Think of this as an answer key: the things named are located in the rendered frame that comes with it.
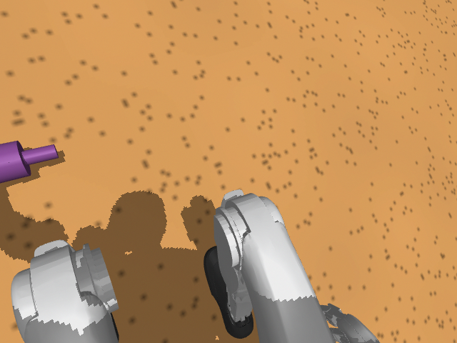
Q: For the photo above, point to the right robot hand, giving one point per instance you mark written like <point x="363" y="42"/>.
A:
<point x="350" y="329"/>

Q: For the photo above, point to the bottle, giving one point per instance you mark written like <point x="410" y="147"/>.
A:
<point x="14" y="161"/>

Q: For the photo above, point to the right robot foot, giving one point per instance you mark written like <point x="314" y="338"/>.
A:
<point x="217" y="287"/>

